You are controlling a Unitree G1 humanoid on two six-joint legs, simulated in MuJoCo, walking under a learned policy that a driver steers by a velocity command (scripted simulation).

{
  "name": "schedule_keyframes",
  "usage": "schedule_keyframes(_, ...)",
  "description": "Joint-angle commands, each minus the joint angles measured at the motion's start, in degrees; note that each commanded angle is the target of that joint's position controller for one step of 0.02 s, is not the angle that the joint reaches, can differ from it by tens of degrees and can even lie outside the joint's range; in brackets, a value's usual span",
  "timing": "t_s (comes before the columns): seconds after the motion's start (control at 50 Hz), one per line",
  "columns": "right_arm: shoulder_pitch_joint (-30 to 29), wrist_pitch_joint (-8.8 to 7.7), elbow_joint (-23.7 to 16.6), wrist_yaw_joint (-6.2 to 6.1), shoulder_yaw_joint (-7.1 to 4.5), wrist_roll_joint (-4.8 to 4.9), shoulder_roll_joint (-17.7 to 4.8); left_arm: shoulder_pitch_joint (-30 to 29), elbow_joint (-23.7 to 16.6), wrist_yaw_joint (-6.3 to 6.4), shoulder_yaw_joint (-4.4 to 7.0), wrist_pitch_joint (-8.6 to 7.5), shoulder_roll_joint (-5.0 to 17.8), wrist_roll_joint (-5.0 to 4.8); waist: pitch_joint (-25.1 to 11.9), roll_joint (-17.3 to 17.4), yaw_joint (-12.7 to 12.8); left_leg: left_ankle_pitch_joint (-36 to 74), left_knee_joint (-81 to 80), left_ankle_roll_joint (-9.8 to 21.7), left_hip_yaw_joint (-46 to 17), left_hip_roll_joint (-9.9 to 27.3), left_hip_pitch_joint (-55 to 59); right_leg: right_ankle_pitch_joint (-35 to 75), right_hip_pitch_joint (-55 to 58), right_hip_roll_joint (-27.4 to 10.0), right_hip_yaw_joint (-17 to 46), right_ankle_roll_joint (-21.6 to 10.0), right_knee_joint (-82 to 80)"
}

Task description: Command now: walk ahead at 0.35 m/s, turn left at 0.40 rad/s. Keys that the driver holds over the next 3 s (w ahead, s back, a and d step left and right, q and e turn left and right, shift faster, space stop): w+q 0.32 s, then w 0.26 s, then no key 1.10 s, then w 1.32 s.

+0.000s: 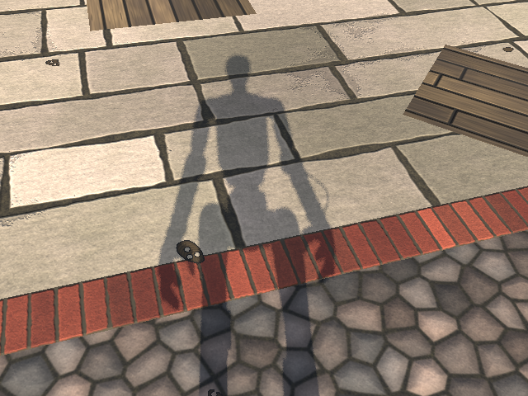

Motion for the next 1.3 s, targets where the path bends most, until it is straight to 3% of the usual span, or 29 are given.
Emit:
schedule_keyframes(0.02,-5.0,-1.15,-5.4,0.59,-0.75,0.42,-2.3,-1.3,-2.9,-0.36,1.7,-1.68,8.0,0.28,7.9,-5.4,0.3,-0.6,-5.0,0.4,1.8,1.1,-1.7,-11.5,-5.3,-15.2,8.8,-9.2,-10.7)
schedule_keyframes(0.08,2.6,-1.71,-3.7,0.5,-1.57,0.22,-2.8,-2.5,-3.6,-1.3,2.19,-1.6,9.2,0.38,6.3,-2.0,-2.9,2.1,-13.1,1.8,6.0,-3.3,12.8,-8.8,-11.7,-12.9,2.5,-8.0,0.7)
schedule_keyframes(0.1,10.1,-2.3,-1.3,0.08,-2.71,-0.19,-5.2,-2.7,-4.2,-1.76,1.68,-1.61,7.6,1.1,3.6,4.0,-5.7,-1.5,-16.9,3.5,1.1,-2.6,21.1,-2.6,-15.7,-10.0,-2.2,-6.2,15.0)
schedule_keyframes(0.12,17.2,-2.78,-0.7,-0.98,-4.43,-0.23,-12.3,-6.0,-8.7,-2.76,0.21,-1.93,2.8,0.74,1.4,21.9,-8.2,-17.6,-30.7,10.4,-29.9,13.4,29.2,-6.8,-31.5,-2.0,-8.3,-1.7,37.9)
schedule_keyframes(0.14,17.5,-2.36,0.2,-1.03,-4.03,0.44,-12.5,-10.3,-11.5,-3.65,0.52,-2.5,4.5,1.66,2.8,19.4,-7.0,-18.4,-39.3,15.2,-48.6,18.7,29.5,-16.2,-42.0,2.6,2.3,-1.9,47.6)
schedule_keyframes(0.16,12.4,-2.12,-1.5,-1.14,-3.83,0.04,-12.5,-12.9,-12.3,-4.31,0.6,-2.84,5.7,1.49,6.1,9.8,-4.7,-13.4,-35.4,14.7,-41.4,18.5,26.7,-11.9,-44.7,-2.1,6.0,-2.7,50.9)
schedule_keyframes(0.2,6.1,-2.34,-4.2,-1.31,-3.36,0.27,-10.5,-12.8,-11.7,-4.7,0.59,-3.76,6.1,0.24,5.3,1.5,-1.7,0.8,-34.0,10.8,-29.3,13.4,21.2,-2.0,-38.8,-4.8,7.2,-3.0,44.9)
schedule_keyframes(0.24,5.1,-3.03,-4.8,-1.56,-2.6,1.27,-8.5,-11.3,-11.4,-4.68,0.58,-2.65,5.9,1.33,3.8,3.7,-0.3,12.2,-34.5,9.4,-23.1,10.2,20.0,1.6,-34.3,-4.7,6.5,-1.6,40.1)
schedule_keyframes(0.28,7.5,-3.63,-3.9,-1.72,-2.5,1.7,-8.2,-13.2,-12.6,-4.45,0.53,-1.39,5.8,1.27,3.8,3.7,-0.2,21.2,-34.0,10.2,-20.4,9.0,21.4,3.2,-35.6,-3.7,5.5,0.0,37.4)
schedule_keyframes(0.36,10.2,-3.71,-3.6,-1.84,-2.49,1.52,-8.4,-21.9,-16.8,-4.71,-0.35,-0.69,4.5,0.93,5.1,3.9,-2.1,27.1,-34.2,9.6,-17.0,7.2,22.0,9.9,-37.2,-2.5,3.8,1.6,26.8)
schedule_keyframes(0.46,11.8,-4.14,-2.8,-1.95,-2.22,1.16,-8.4,-28.7,-20.4,-5.07,-1.01,-0.9,4.5,0.06,6.5,5.3,-4.3,32.9,-34.4,7.3,-15.4,7.5,22.7,17.1,-30.4,-1.1,2.5,-1.0,15.5)
schedule_keyframes(0.52,9.0,-4.44,-3.0,-2.35,-2.49,0.84,-10.3,-24.0,-20.0,-4.54,-0.23,-1.34,6.7,-0.01,5.4,5.4,-1.2,44.6,-30.3,5.2,-14.6,8.7,25.2,13.5,-22.4,0.7,2.6,-4.1,11.6)
schedule_keyframes(0.56,7.9,-4.33,-2.9,-2.31,-2.84,0.32,-11.7,-10.9,-16.1,-3.36,1.02,-1.86,8.9,-0.15,-1.2,4.5,4.2,57.8,-14.9,3.5,-12.1,6.4,26.7,9.3,-8.9,4.3,1.0,-6.1,8.6)
schedule_keyframes(0.58,8.1,-4.32,-3.2,-2.1,-2.61,0.36,-10.8,-2.2,-14.0,-2.64,1.76,-2.39,10.6,0.62,-6.2,2.6,7.7,48.9,-1.9,2.8,-10.6,4.0,20.0,7.8,3.3,-0.2,5.3,-7.8,8.0)
schedule_keyframes(0.6,12.6,-4.4,-4.6,-1.87,-1.41,1.72,-5.5,4.5,-13.8,-2.09,2.66,-2.73,15.6,2.26,-14.1,-6.6,6.9,24.7,17.5,1.1,-7.4,-2.0,7.5,3.2,16.6,-15.7,26.0,-11.9,6.8)
schedule_keyframes(0.62,18.3,-4.21,-3.4,-1.85,-1.7,3.13,-5.4,2.4,-12.7,-2.76,3.19,-1.81,16.9,1.28,-16.8,-17.0,3.2,-9.2,31.4,-0.2,-7.0,-10.1,-4.3,10.7,19.8,-24.0,49.6,-18.8,-3.2)
schedule_keyframes(0.64,14.9,-3.64,-3.0,-2.4,-1.95,1.33,-8.3,-5.0,-14.6,-3.24,2.2,-1.54,12.5,-0.09,-8.1,-5.8,0.8,-5.2,34.6,0.2,-9.5,-5.0,-7.4,11.9,11.1,-22.4,43.0,-18.2,-3.2)
schedule_keyframes(0.66,8.7,-3.62,-3.9,-2.21,-1.76,0.52,-7.9,-9.0,-15.3,-3.41,0.88,-1.96,7.7,-0.62,-2.3,0.6,1.1,-1.7,32.0,-0.1,-9.1,-3.1,-6.7,20.7,3.2,-19.7,32.5,-17.1,-2.6)
schedule_keyframes(0.68,6.6,-3.46,-4.5,-2.03,-1.51,0.48,-6.5,-9.4,-14.4,-3.38,0.11,-2.36,5.8,-0.32,0.1,1.7,0.1,-0.7,28.5,-0.3,-8.7,-1.4,-5.0,30.1,-1.4,-16.7,25.0,-15.3,-3.1)
schedule_keyframes(0.72,6.4,-2.16,-4.4,-1.5,-1.42,-0.53,-5.7,-7.2,-12.2,-3.02,-0.66,-3.15,4.6,-0.44,0.3,-1.6,-1.2,-0.3,23.0,-1.2,-7.9,-0.3,-1.1,43.6,-5.3,-13.2,16.2,-12.9,-3.5)
schedule_keyframes(0.78,6.9,-0.89,-3.8,-1.27,-1.03,-0.24,-4.4,-5.4,-10.6,-3.09,-0.68,-3.96,6.7,-0.39,-1.7,-2.8,-2.7,1.4,17.4,-2.6,-6.0,-1.4,0.4,53.1,-5.9,-12.1,11.1,-13.7,-3.6)
schedule_keyframes(0.86,0.3,-0.2,-4.7,-1.43,0.38,0.11,-2.7,-5.1,-9.5,-2.86,-1.32,-2.99,6.8,-0.32,-1.4,-4.8,-1.8,7.9,2.0,-3.7,-2.2,0.0,3.0,50.9,-7.1,-9.2,6.0,-11.9,-3.7)
schedule_keyframes(0.96,-3.6,-0.07,-4.1,-2.45,0.88,0.6,-3.5,-2.1,-7.2,-2.4,-1.7,-1.44,6.6,-0.23,-0.8,-4.9,0.4,9.5,-8.2,-3.4,-1.3,-0.3,7.3,38.8,-5.5,-10.3,8.3,-11.3,-1.8)
schedule_keyframes(1.02,-2.2,-0.92,-2.7,-3.19,1.05,0.0,-4.2,-2.6,-6.6,-1.76,-2.1,-0.58,5.7,-0.44,1.3,-1.0,-1.1,17.9,-23.3,-2.2,-4.2,1.9,16.4,21.0,-9.0,-8.8,10.2,-7.6,1.5)
schedule_keyframes(1.04,0.1,-1.58,-2.0,-3.6,0.49,-0.29,-7.4,-0.7,-6.7,-1.64,-2.31,-0.57,4.9,-0.15,-0.4,2.7,-0.1,29.6,-23.4,-1.4,-10.2,8.2,21.8,12.8,-11.4,-6.4,9.2,-5.5,4.0)
schedule_keyframes(1.06,-1.8,-1.6,-1.9,-3.66,0.44,0.41,-9.2,6.6,-5.1,-1.66,-2.93,-0.26,1.2,-0.84,-0.4,8.3,4.4,39.3,-22.2,2.8,-15.1,13.6,22.3,-1.3,-12.8,-1.8,6.5,-4.1,3.1)
schedule_keyframes(1.1,-4.8,-1.22,-1.7,-3.02,1.27,1.33,-4.6,3.8,-3.2,-0.94,-2.69,1.16,3.1,-0.61,3.0,6.3,2.5,27.4,-23.7,2.6,-12.9,9.5,13.6,-0.3,-6.0,-1.4,6.8,-3.1,-0.2)
schedule_keyframes(1.16,-3.5,-1.14,0.1,-3.62,1.36,1.46,-4.3,0.1,-3.4,-1.22,-2.3,1.7,4.1,-0.61,3.1,5.7,1.3,25.0,-24.6,0.3,-9.8,5.6,14.2,6.4,-3.8,-3.1,7.8,-2.9,-0.5)
schedule_keyframes(1.3,-2.5,-0.89,2.8,-3.91,1.23,1.46,-4.2,-0.6,-0.6,-0.43,-2.85,2.02,2.7,-0.71,2.9,1.6,0.8,28.2,-24.6,0.4,-9.3,5.4,17.8,7.4,-3.0,-4.0,7.8,-2.2,-1.6)
Next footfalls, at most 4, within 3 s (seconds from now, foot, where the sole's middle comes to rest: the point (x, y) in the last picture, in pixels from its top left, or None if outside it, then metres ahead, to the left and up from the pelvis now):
0.10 left None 0.10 0.12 -0.78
0.58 right None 0.48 0.03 -0.78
1.04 left None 0.50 0.23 -0.78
2.34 left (148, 312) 0.78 0.32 -0.78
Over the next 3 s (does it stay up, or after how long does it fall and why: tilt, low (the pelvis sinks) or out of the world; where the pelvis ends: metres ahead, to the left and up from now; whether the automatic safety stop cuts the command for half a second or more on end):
stays up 1.02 0.28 -0.01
